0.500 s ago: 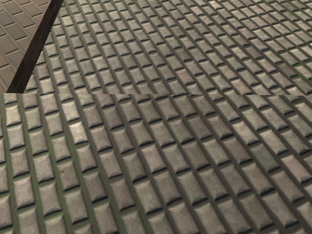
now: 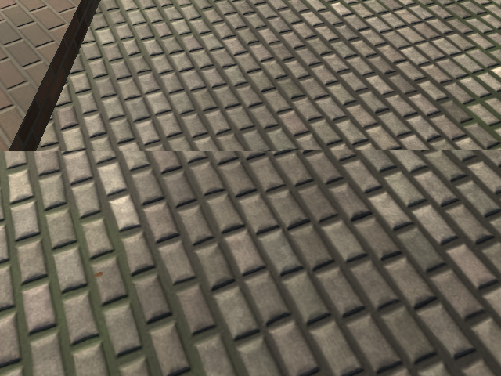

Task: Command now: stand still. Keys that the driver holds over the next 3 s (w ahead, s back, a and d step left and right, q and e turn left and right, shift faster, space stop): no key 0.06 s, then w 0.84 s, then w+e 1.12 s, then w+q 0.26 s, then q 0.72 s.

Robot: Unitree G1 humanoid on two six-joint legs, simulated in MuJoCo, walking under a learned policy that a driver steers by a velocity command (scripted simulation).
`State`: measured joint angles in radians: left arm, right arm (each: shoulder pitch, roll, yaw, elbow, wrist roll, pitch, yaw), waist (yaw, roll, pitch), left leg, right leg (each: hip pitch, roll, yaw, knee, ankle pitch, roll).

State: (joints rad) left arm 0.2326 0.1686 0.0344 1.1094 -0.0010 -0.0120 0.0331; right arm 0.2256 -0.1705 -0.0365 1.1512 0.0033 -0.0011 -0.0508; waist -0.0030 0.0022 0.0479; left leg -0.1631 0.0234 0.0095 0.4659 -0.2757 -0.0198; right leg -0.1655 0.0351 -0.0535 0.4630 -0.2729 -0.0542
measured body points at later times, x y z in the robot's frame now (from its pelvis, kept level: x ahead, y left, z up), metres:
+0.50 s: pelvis +0.07 +0.07 -0.01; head +0.08 +0.10 +0.44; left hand +0.08 +0.33 -0.17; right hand +0.10 -0.19 -0.14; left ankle +0.08 +0.17 -0.74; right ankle -0.01 -0.07 -0.68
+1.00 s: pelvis +0.34 +0.05 -0.03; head +0.38 +0.05 +0.42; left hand +0.56 +0.28 -0.13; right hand +0.24 -0.20 -0.16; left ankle +0.10 +0.17 -0.70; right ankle +0.47 -0.04 -0.74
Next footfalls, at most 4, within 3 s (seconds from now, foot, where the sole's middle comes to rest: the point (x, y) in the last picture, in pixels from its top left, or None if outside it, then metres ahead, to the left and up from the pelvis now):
0.44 left None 0.12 0.17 -0.78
0.96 right None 0.51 -0.04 -0.78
1.46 left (209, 281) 0.79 0.16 -0.78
2.02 right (326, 237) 0.95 -0.21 -0.78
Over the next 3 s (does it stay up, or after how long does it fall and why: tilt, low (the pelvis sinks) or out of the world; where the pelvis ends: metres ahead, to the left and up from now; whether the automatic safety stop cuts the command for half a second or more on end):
stays up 1.14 -0.24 0.01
